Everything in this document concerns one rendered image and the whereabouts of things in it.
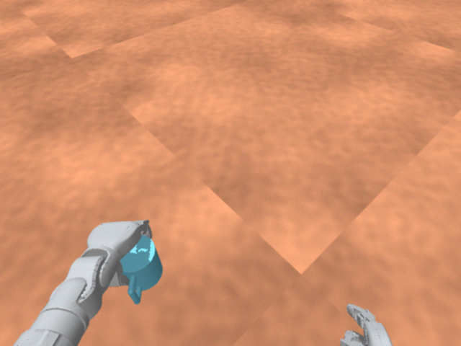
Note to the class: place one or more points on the left robot hand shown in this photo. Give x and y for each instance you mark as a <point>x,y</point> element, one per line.
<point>120,236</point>

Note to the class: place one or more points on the mug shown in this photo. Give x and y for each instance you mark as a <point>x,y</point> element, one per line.
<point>142,266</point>

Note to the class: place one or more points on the right robot hand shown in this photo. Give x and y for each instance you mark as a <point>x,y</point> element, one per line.
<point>374,332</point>

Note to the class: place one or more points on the left robot arm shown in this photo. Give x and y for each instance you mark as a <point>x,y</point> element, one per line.
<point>66,316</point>

